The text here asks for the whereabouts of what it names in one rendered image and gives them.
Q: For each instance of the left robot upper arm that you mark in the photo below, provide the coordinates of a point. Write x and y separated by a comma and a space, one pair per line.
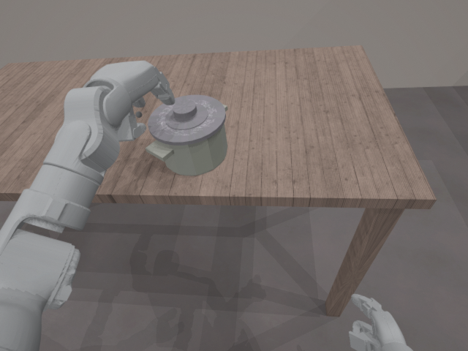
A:
36, 274

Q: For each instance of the robot left hand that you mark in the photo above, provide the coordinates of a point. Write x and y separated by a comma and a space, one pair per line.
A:
138, 78

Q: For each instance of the left robot forearm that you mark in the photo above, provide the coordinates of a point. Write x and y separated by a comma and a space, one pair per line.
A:
84, 148

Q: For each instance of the pot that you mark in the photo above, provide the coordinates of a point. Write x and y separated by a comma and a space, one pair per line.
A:
193, 159

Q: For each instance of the knob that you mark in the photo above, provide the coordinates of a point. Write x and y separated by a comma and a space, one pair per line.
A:
184, 109

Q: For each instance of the robot right hand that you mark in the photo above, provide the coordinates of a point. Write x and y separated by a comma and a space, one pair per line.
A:
384, 329

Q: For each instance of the lid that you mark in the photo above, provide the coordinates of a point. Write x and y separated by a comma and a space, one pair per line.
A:
207, 121

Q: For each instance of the table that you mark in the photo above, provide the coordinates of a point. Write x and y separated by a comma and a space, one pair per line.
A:
305, 127

